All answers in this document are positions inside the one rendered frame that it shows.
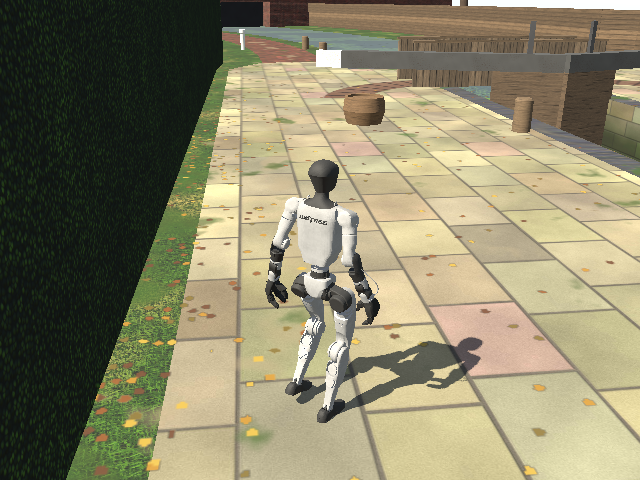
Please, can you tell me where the robot left hand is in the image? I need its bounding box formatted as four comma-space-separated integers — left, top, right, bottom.
265, 279, 288, 309

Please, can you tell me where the robot left upper arm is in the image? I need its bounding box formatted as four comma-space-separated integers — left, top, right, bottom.
273, 197, 306, 250

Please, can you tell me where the robot right foot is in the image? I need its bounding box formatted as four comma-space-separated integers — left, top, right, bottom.
317, 399, 345, 423

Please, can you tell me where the robot left forearm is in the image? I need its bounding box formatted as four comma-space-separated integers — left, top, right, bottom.
268, 236, 285, 282

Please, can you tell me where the robot right hand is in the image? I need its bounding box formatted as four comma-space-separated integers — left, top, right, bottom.
356, 298, 380, 325

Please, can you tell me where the right robot thigh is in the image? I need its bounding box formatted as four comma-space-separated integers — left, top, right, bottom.
327, 284, 356, 363

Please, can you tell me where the robot right forearm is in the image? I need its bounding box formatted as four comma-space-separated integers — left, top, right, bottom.
348, 253, 374, 303

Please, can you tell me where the robot right upper arm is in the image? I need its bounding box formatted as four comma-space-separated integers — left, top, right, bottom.
337, 207, 359, 268

